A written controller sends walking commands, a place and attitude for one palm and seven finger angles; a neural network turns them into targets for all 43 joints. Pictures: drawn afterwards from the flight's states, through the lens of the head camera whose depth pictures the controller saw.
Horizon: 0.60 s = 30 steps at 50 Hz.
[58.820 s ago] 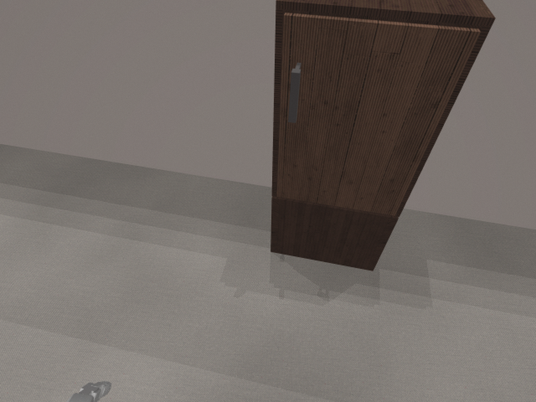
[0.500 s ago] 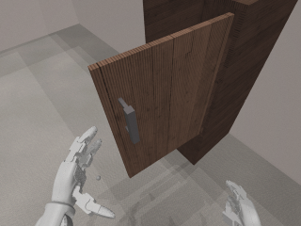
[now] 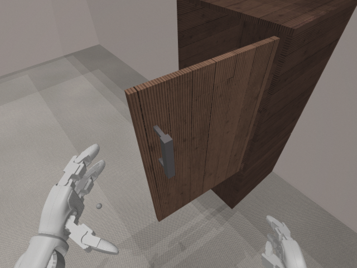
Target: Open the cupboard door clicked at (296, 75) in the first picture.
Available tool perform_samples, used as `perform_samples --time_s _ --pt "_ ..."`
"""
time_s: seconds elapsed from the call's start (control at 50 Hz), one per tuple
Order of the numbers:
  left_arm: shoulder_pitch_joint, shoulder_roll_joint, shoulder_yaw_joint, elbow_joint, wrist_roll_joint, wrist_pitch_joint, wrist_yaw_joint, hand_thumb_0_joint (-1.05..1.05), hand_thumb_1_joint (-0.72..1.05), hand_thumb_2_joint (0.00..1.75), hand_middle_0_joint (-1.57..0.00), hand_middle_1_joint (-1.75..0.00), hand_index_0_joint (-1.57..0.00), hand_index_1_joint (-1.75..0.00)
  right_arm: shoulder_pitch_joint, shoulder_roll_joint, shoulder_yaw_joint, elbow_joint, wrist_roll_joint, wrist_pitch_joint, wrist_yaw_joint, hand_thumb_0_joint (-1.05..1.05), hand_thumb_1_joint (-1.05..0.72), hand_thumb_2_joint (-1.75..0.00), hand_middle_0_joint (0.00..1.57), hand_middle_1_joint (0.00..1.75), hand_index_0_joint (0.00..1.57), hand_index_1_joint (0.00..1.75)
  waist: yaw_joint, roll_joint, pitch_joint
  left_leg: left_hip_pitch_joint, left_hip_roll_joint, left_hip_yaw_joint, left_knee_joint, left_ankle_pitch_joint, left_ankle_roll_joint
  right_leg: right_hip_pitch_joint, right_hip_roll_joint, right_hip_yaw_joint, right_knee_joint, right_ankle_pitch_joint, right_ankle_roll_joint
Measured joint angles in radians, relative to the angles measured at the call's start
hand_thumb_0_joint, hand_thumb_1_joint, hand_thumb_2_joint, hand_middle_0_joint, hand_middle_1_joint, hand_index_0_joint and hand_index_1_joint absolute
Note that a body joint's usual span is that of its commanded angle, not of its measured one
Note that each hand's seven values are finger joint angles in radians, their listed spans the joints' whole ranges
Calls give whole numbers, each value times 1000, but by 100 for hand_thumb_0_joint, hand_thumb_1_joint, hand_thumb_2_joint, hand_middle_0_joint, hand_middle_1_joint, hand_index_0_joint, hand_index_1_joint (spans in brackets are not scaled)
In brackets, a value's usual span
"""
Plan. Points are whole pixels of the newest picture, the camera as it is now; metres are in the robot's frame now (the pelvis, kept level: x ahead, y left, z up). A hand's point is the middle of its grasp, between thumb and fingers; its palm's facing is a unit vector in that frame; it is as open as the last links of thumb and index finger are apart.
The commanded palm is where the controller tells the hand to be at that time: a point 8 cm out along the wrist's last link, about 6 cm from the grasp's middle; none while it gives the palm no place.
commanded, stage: draw the hand back to the body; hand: left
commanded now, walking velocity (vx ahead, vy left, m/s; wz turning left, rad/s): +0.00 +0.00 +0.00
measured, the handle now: (163, 152) +0.36 +0.08 +0.08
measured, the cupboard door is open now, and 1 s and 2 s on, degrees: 83 83 83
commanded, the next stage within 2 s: step back with the hand held close in 1.10 s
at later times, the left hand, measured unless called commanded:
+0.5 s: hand (48, 182) +0.21 +0.25 +0.16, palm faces +0.35 -0.85 -0.39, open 11.8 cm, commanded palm +0.17 +0.29 +0.17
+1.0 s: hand (37, 178) +0.21 +0.25 +0.18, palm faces +0.42 -0.81 -0.41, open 7.5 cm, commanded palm +0.16 +0.30 +0.19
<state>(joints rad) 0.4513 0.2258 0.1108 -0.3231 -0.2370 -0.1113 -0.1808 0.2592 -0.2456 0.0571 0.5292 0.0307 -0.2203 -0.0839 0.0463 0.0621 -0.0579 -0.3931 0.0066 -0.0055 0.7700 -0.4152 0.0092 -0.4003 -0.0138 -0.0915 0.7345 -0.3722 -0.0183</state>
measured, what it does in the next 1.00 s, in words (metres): stands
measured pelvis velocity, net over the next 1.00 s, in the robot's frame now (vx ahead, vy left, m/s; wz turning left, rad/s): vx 0.01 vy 0.00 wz -0.03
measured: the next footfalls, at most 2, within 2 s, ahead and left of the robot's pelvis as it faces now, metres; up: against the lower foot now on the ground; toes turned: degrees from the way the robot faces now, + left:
none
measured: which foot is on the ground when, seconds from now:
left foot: down 0.00-1.00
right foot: down 0.00-1.00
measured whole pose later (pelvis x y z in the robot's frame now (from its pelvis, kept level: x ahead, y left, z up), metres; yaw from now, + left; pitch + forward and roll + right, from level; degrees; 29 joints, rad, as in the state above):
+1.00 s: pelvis +0.01 +0.00 +0.03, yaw -2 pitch -5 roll -1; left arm 0.45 0.32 0.30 -0.36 -0.03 -0.09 0.11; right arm 0.18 -0.23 0.01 0.66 -0.01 -0.11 -0.08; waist 0.08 0.07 0.05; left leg -0.04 0.01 0.03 0.38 -0.26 0.01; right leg -0.06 0.00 -0.06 0.35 -0.21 -0.01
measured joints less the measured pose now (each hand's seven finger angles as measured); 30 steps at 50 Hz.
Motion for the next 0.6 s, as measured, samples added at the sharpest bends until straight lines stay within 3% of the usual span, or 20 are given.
perform_samples --time_s 0.04,0.12,0.24,0.4,0.6 --pt "-2 10 21 -6 -11 10 -10 -1 -46 32 -15 -30 -15 -30 -6 1 2 5 2 -4 -3 1 -91 -90 20 30 20 30 4 -2 3 12 -1 -1 -9 3 2 14 0 -1 -12 4 2" --pt "13 55 29 -40 110 32 135 -1 -39 35 -16 -30 -16 -30 -25 16 3 29 -19 11 -17 1 -91 -90 20 30 20 30 10 -9 25 76 -1 4 -66 25 4 79 3 4 -74 30 6" --pt "35 50 24 -58 192 45 261 -1 -22 42 -16 -30 -16 -30 -39 18 4 54 -34 35 -16 1 -91 -90 20 30 20 30 14 -5 64 167 -8 11 -166 68 14 171 -1 11 -180 78 15" --pt "33 75 60 -64 220 36 300 0 5 54 -18 -30 -17 -30 -48 29 5 95 -44 62 -11 1 -91 -90 20 30 20 30 21 -8 86 265 -21 27 -280 111 22 257 -9 26 -276 117 26" --pt "11 96 145 -68 217 25 299 0 39 68 -19 -30 -19 -30 -65 26 -12 110 -45 93 7 1 -91 -90 20 30 20 30 24 -1 98 329 -21 36 -354 138 22 315 -6 35 -344 144 27"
